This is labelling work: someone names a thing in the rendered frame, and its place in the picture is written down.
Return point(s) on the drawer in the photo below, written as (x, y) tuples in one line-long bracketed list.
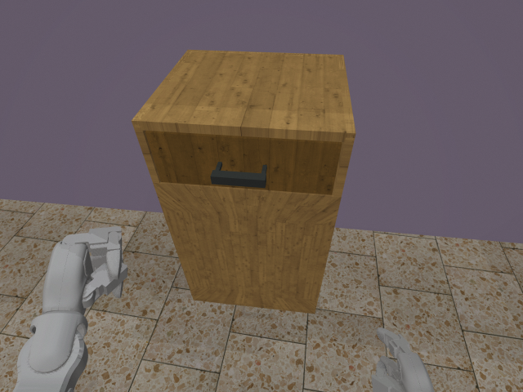
[(302, 166)]

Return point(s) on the cabinet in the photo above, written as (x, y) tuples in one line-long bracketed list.
[(252, 247)]

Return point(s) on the robot left forearm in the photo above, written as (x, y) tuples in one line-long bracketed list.
[(53, 359)]

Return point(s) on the handle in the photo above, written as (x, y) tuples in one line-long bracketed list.
[(238, 178)]

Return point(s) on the robot right hand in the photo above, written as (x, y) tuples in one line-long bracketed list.
[(407, 375)]

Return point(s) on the robot left hand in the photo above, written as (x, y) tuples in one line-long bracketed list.
[(71, 266)]

